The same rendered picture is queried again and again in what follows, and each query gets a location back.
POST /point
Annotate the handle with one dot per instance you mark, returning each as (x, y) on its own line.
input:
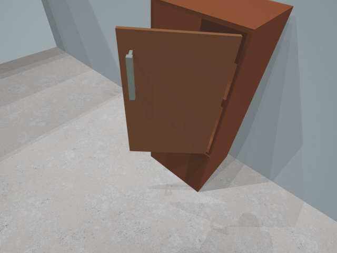
(130, 75)

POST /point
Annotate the cupboard door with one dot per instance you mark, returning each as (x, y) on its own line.
(180, 81)

